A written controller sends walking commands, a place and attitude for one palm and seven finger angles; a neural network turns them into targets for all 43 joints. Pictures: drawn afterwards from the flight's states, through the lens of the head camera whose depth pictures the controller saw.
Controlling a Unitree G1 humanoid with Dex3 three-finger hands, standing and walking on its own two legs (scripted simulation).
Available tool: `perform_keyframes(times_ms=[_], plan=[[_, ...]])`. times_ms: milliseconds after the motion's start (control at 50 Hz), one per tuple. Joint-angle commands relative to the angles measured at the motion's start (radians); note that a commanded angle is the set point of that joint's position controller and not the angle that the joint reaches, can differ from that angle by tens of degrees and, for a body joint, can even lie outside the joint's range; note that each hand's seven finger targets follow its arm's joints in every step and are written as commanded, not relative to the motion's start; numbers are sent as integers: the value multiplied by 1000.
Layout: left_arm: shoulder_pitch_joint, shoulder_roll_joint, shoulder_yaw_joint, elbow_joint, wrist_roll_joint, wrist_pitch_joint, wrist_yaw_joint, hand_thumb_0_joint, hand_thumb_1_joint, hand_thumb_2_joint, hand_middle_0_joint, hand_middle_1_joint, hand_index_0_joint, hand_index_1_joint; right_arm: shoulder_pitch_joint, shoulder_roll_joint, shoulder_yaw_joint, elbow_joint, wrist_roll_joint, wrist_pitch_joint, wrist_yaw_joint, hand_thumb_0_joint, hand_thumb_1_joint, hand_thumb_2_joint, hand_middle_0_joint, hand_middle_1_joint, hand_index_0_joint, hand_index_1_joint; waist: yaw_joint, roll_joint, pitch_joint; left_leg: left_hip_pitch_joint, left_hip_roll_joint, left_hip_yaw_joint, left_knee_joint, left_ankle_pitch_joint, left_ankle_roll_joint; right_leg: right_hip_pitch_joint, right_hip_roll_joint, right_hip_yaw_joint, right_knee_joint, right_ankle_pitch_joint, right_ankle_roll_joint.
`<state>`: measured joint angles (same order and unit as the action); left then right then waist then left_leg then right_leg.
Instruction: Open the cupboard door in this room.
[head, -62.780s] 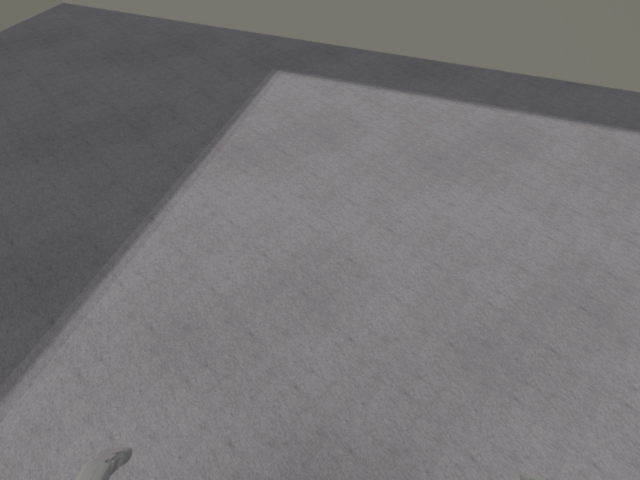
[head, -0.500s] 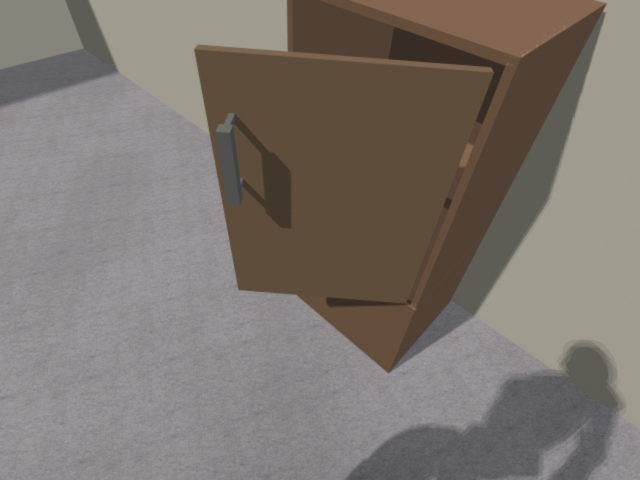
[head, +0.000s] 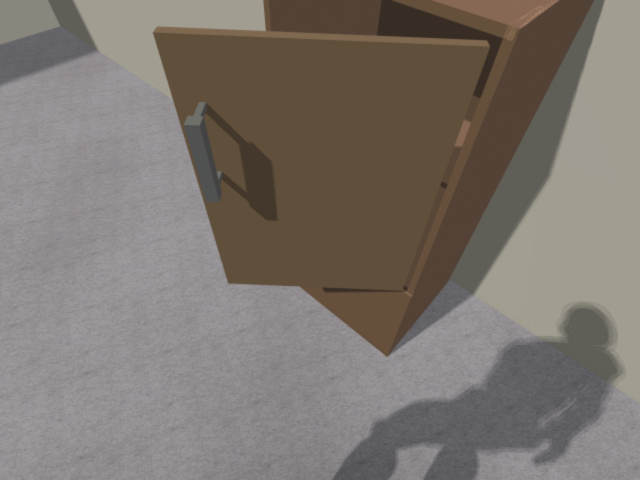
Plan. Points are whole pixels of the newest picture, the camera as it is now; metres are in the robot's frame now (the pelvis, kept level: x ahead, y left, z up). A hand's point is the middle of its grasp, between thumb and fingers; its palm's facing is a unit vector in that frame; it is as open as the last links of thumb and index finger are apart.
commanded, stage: come to a stop and stand still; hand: left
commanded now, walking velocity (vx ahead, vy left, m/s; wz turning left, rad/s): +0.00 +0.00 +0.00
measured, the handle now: (207, 154) +0.55 +0.21 +0.08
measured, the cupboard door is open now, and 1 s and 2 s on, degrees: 40 40 40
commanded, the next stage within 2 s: look again from close up in 1.82 s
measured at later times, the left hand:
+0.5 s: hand out of the picture -0.06 +0.19 -0.16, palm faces +0.02 -0.97 -0.25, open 7.4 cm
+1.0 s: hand out of the picture -0.02 +0.17 -0.17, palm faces +0.02 -0.98 -0.20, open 7.4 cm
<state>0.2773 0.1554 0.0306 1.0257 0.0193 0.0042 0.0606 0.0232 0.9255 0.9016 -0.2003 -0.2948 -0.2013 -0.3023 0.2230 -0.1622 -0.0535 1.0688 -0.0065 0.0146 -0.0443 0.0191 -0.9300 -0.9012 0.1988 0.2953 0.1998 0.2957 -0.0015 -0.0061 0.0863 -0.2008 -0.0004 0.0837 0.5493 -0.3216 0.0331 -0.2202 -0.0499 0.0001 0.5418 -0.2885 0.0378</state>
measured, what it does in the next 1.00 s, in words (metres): stands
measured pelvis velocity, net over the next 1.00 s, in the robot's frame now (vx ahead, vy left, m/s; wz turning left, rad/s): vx -0.04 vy -0.01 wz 0.02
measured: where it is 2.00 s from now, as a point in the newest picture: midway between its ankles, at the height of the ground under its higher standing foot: outside the picture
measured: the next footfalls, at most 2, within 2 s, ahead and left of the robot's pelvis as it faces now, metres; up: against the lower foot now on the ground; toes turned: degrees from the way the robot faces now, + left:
none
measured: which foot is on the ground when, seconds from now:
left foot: down 0.00-1.00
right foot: down 0.00-1.00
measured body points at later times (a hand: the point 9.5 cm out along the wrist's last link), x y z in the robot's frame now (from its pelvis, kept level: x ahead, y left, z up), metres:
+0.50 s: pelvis -0.07 +0.00 +0.00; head -0.06 -0.02 +0.45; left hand -0.06 +0.24 -0.14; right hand -0.01 -0.23 -0.16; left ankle -0.01 +0.09 -0.73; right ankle +0.00 -0.14 -0.73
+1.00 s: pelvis -0.04 -0.01 +0.00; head -0.03 -0.01 +0.45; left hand -0.02 +0.22 -0.15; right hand -0.03 -0.24 -0.15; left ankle -0.01 +0.09 -0.73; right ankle +0.00 -0.14 -0.73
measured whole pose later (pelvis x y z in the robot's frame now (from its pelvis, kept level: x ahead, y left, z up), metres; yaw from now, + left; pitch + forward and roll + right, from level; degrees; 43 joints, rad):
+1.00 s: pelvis -0.04 -0.01 +0.00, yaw +1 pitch -1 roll +1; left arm 0.26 0.18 -0.01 1.06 0.02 -0.01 0.02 0.01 0.90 0.90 -0.20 -0.29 -0.20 -0.30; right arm 0.29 -0.18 -0.01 1.07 -0.02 -0.01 0.00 0.00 -0.91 -0.90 0.20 0.30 0.20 0.30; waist -0.01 -0.01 0.03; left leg -0.26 -0.02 0.06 0.47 -0.21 0.03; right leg -0.29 -0.02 0.06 0.50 -0.21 0.02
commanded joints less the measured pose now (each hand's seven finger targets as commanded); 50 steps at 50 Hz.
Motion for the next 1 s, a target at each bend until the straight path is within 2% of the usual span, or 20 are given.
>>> perform_keyframes(times_ms=[0,20,40,60,80,100,120,160,180,200,260,380,440,500,540,600,660,780,960,980], plan=[[41,108,16,-57,2,5,-5,0,900,900,-200,-300,-200,-300,74,-67,-13,-40,-1,2,8,0,-900,-900,200,300,200,300,-15,-56,-77,26,88,-78,-59,232,-17,-22,-116,110,-82,355,-97],[79,163,17,-38,9,-14,25,0,900,900,-200,-300,-200,-300,8,-130,-6,-113,12,-26,17,0,-900,-900,200,300,200,300,1,-65,-150,35,115,-66,50,412,-39,27,-118,106,-29,705,-66],[51,183,19,-87,0,-23,19,0,900,900,-200,-300,-200,-300,53,-109,-5,-138,3,-27,27,0,-900,-900,200,300,200,300,-11,-87,-230,-10,84,-82,8,204,-23,96,-123,94,8,504,-89],[24,156,12,-92,0,-15,12,0,900,900,-200,-300,-200,-300,28,-109,3,-143,1,-31,27,0,-900,-900,200,300,200,300,-7,25,-184,10,103,-100,-61,217,-8,23,-94,79,22,303,-90],[15,148,4,-95,-2,-6,4,0,900,900,-200,-300,-200,-300,27,-129,8,-146,-5,-32,30,0,-900,-900,200,300,200,300,-5,128,-150,-14,144,-153,-115,235,11,-17,-38,30,23,93,-75],[5,132,-4,-101,2,1,-4,0,900,900,-200,-300,-200,-300,15,-135,12,-157,-12,-34,30,0,-900,-900,200,300,200,300,7,237,-70,-84,165,-187,-176,197,33,-33,2,-10,24,-52,-62],[12,134,-8,-95,4,5,-10,0,900,900,-200,-300,-200,-300,-6,-145,12,-169,-13,-31,30,0,-900,-900,200,300,200,300,16,249,-17,-127,167,-204,-221,107,41,-38,15,-19,25,-85,-58],[23,136,-14,-84,7,9,-22,0,900,900,-200,-300,-200,-300,-29,-155,14,-187,-11,-25,33,0,-900,-900,200,300,200,300,26,139,47,-209,147,-204,-265,-156,37,-33,10,-5,-15,-64,-64],[24,138,-18,-81,8,7,-26,0,900,900,-200,-300,-200,-300,-26,-158,14,-192,-12,-22,36,0,-900,-900,200,300,200,300,24,67,64,-227,129,-202,-274,-235,30,-39,6,14,-42,-69,-68],[19,139,-21,-82,9,3,-29,0,900,900,-200,-300,-200,-300,-16,-155,16,-191,-15,-22,36,0,-900,-900,200,300,200,300,20,43,73,-209,117,-195,-278,-227,27,-58,1,29,-61,-70,-72],[17,156,-18,-91,9,1,-32,0,900,900,-200,-300,-200,-300,12,-172,13,-185,-15,-15,42,0,-900,-900,200,300,200,300,6,-24,61,-177,99,-182,-268,-271,20,-122,-6,69,-112,-199,-66],[29,160,-13,-92,5,-9,-37,0,900,900,-200,-300,-200,-300,42,-170,15,-166,-16,-18,42,0,-900,-900,200,300,200,300,-6,-52,-12,-103,83,-162,-230,-197,17,-151,-9,120,-142,-224,-67],[39,158,-10,-82,4,-12,-40,0,900,900,-200,-300,-200,-300,41,-168,15,-151,-15,-23,39,0,-900,-900,200,300,200,300,-4,-4,-38,-99,85,-164,-233,-200,16,-139,-5,124,-133,-205,-70],[47,154,-11,-67,5,-13,-41,0,900,900,-200,-300,-200,-300,42,-168,16,-133,-14,-25,37,0,-900,-900,200,300,200,300,-2,7,-25,-111,92,-172,-246,-211,16,-136,0,125,-131,-197,-72],[56,151,-10,-54,5,-14,-42,0,900,900,-200,-300,-200,-300,46,-166,14,-122,-13,-26,36,0,-900,-900,200,300,200,300,2,-7,-32,-119,87,-166,-230,-218,14,-131,-4,139,-137,-212,-73],[50,149,-10,-40,4,-17,-43,0,900,900,-200,-300,-200,-300,69,-149,18,-99,-12,-27,34,0,-900,-900,200,300,200,300,-8,-46,-26,-90,79,-157,-207,-161,10,-155,-14,162,-162,-226,-82],[47,151,-11,-27,1,-23,-43,0,900,900,-200,-300,-200,-300,79,-155,16,-81,-11,-37,31,0,-900,-900,200,300,200,300,-7,-27,-36,-79,83,-153,-204,-134,8,-143,-19,168,-164,-197,-85],[50,154,-10,-12,2,-20,-40,0,900,900,-200,-300,-200,-300,87,-149,17,-58,-13,-36,32,0,-900,-900,200,300,200,300,-1,-6,3,-117,85,-167,-223,-178,7,-150,-19,165,-173,-233,-83],[31,149,-12,-5,0,-27,-39,0,900,900,-200,-300,-200,-300,84,-150,20,-48,-11,-50,28,0,-900,-900,200,300,200,300,4,33,-18,-108,105,-190,-264,-124,10,-83,-17,132,-143,-73,-79],[28,150,-12,-6,1,-27,-39,0,900,900,-200,-300,-200,-300,81,-152,21,-46,-11,-50,28,0,-900,-900,200,300,200,300,5,18,-18,-108,107,-191,-266,-121,10,-78,-15,129,-140,-61,-78]])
